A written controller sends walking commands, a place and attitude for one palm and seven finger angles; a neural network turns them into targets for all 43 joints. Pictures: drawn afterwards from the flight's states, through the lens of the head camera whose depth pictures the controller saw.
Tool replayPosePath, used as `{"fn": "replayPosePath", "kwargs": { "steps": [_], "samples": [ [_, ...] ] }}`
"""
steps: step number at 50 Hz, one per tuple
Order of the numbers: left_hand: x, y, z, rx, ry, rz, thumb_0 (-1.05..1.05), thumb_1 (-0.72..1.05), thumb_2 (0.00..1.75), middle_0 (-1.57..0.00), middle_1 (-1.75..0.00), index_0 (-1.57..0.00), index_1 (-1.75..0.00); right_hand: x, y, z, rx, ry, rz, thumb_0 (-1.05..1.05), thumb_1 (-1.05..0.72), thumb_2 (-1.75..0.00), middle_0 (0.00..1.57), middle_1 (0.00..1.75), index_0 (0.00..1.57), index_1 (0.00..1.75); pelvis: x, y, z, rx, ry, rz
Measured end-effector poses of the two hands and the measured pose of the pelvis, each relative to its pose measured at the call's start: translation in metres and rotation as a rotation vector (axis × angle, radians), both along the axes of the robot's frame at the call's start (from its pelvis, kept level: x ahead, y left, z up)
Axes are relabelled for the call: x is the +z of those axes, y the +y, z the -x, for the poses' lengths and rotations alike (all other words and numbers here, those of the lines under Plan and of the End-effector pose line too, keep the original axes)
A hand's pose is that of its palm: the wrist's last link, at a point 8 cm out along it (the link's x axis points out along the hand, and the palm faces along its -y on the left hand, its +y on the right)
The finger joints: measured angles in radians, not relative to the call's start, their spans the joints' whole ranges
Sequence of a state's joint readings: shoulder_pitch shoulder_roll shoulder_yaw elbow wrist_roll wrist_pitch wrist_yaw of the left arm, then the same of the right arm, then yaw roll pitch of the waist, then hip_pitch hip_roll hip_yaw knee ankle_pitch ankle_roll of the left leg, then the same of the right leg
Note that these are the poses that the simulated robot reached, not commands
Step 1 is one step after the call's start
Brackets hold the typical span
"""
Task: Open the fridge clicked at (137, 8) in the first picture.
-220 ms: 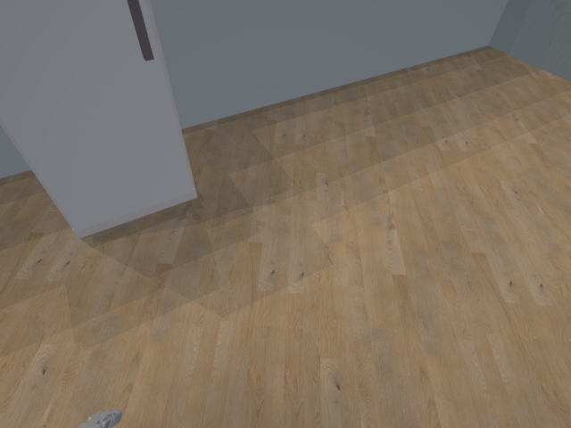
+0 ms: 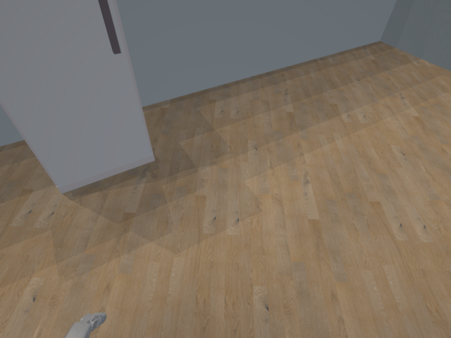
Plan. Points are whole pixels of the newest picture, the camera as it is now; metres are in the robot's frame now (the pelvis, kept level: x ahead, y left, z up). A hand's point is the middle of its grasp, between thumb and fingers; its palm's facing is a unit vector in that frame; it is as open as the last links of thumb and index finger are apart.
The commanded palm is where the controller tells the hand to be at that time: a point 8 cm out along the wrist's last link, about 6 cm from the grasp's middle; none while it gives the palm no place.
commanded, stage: stand and wait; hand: right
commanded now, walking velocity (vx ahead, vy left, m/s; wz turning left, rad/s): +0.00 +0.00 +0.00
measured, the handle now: out of the picture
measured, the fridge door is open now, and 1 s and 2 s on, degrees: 0 0 0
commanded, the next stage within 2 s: look at it before walking up in 0.60 s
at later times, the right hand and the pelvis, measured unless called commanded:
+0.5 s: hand out of the picture +0.06 -0.24 -0.15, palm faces -0.02 +0.94 -0.34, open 7.4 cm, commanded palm none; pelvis -0.02 +0.01 +0.00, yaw +0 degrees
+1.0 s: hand out of the picture +0.05 -0.23 -0.15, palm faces -0.03 +0.94 -0.33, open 7.4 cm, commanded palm none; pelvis -0.02 +0.02 +0.01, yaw +0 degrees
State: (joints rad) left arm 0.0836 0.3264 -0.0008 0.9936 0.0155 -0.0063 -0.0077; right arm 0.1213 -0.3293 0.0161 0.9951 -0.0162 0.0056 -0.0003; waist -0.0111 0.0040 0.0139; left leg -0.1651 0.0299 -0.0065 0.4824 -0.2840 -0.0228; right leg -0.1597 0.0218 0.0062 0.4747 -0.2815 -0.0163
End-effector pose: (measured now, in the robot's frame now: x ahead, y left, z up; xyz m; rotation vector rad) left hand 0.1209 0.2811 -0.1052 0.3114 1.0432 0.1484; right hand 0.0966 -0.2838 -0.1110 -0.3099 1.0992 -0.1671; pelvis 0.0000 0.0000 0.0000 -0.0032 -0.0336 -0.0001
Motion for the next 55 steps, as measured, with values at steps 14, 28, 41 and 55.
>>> {"fn": "replayPosePath", "kwargs": {
  "steps": [14,28,41,55],
  "samples": [
    [-0.006,0.020,0.042,0.040,0.120,-0.020,0.01,0.90,0.90,-0.20,-0.30,-0.20,-0.30,-0.006,0.003,0.039,-0.033,0.102,0.003,0.01,-0.90,-0.89,0.20,0.30,0.21,0.30,0.003,0.009,0.009,-0.003,-0.003,-0.001],
    [-0.010,0.026,0.068,0.061,0.164,-0.013,0.01,0.90,0.90,-0.20,-0.30,-0.20,-0.30,-0.001,0.005,0.045,-0.034,0.099,0.015,0.01,-0.90,-0.89,0.20,0.30,0.21,0.30,0.005,0.014,0.017,-0.003,-0.012,-0.001],
    [-0.009,0.026,0.071,0.057,0.160,-0.007,0.01,0.90,0.90,-0.20,-0.30,-0.20,-0.30,-0.001,0.009,0.045,-0.028,0.088,0.008,0.00,-0.90,-0.89,0.20,0.30,0.21,0.30,0.006,0.016,0.022,-0.003,-0.010,-0.001],
    [-0.008,0.028,0.071,0.063,0.166,-0.011,0.01,0.90,0.90,-0.20,-0.30,-0.20,-0.30,-0.003,0.009,0.055,-0.035,0.119,0.006,0.00,-0.90,-0.89,0.20,0.30,0.21,0.30,0.007,0.016,0.021,0.001,-0.010,-0.002]
  ]
}}
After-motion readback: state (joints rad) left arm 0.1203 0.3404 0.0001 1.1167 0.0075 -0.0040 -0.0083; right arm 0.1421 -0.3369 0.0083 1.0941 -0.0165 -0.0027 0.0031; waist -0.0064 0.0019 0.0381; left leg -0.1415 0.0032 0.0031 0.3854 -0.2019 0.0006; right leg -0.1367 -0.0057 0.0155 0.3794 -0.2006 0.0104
